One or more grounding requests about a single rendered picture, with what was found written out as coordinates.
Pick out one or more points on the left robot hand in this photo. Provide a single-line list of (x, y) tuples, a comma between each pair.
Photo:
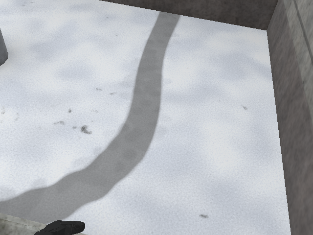
[(58, 227)]

